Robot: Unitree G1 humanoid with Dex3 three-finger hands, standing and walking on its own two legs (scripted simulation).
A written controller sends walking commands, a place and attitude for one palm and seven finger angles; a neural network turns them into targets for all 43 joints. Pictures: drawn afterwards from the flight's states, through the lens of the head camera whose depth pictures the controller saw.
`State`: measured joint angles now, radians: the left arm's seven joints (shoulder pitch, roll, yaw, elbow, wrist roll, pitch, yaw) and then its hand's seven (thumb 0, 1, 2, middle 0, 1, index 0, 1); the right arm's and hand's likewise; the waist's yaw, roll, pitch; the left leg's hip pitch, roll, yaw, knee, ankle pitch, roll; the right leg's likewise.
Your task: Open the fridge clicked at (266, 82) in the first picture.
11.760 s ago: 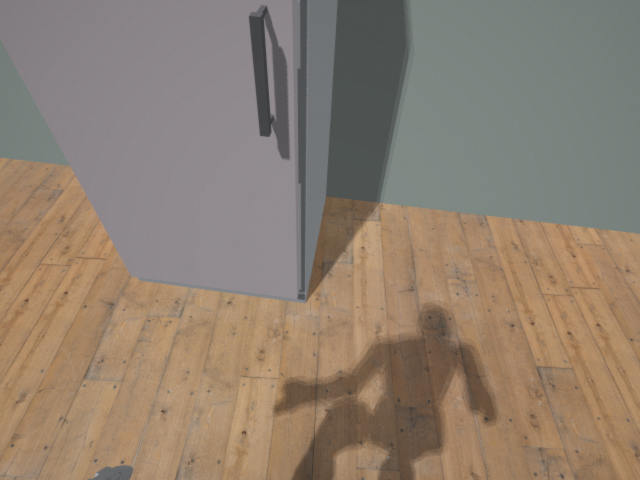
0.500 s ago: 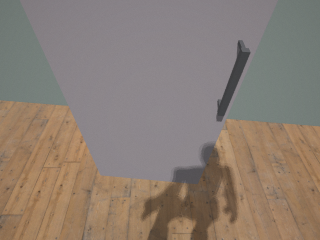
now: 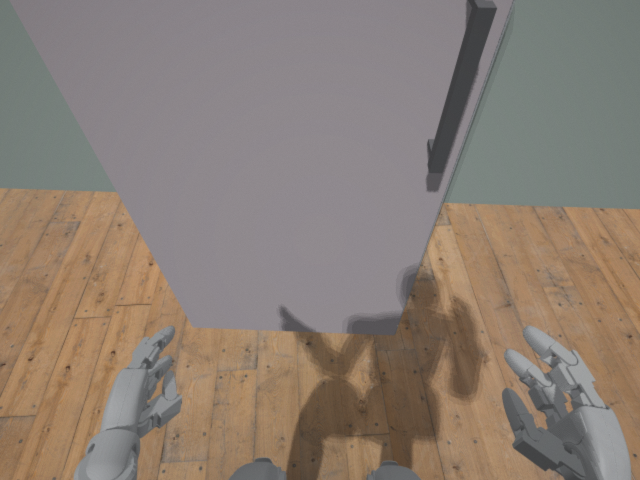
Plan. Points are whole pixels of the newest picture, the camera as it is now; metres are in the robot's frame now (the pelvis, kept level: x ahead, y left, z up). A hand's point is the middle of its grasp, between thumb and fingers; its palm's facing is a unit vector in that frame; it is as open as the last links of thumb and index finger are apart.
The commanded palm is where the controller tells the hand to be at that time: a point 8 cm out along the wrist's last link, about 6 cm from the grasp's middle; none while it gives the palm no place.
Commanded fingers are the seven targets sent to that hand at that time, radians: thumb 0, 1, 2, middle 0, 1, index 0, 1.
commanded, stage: raise the hand to about handle height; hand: right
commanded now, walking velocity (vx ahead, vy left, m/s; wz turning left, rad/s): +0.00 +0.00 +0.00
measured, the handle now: (452, 91) +0.56 -0.16 +0.20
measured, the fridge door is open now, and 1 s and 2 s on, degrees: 0 0 0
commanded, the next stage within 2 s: move the hooked fingers beside the handle in 1.70 s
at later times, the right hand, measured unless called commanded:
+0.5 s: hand (590, 355) +0.24 -0.25 +0.11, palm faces +0.06 +1.00 -0.05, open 11.5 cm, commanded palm +0.20 -0.30 +0.13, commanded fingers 0.00 0.17 -0.44 0.28 0.99 0.28 0.99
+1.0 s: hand out of the picture +0.27 -0.28 +0.19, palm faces +0.09 +0.99 -0.07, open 13.9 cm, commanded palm +0.24 -0.32 +0.20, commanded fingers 0.00 0.50 -0.30 0.30 1.20 0.30 1.20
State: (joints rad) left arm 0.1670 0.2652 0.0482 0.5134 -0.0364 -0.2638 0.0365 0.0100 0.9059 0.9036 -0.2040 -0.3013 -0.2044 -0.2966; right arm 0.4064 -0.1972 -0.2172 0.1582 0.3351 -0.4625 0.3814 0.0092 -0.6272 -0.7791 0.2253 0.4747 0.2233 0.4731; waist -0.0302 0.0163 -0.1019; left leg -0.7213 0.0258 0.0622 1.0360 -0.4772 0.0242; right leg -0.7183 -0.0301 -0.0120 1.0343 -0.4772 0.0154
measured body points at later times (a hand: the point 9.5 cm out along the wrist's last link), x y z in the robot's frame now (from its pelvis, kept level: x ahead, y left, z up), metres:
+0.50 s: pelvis +0.01 -0.02 +0.03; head +0.04 -0.02 +0.48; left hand +0.17 +0.22 -0.05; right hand +0.23 -0.30 +0.12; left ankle +0.03 +0.10 -0.67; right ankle +0.02 -0.13 -0.67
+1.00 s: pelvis +0.02 -0.01 +0.06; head +0.02 +0.00 +0.51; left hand +0.22 +0.21 -0.01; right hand +0.26 -0.33 +0.20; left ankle +0.03 +0.10 -0.67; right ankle +0.02 -0.13 -0.67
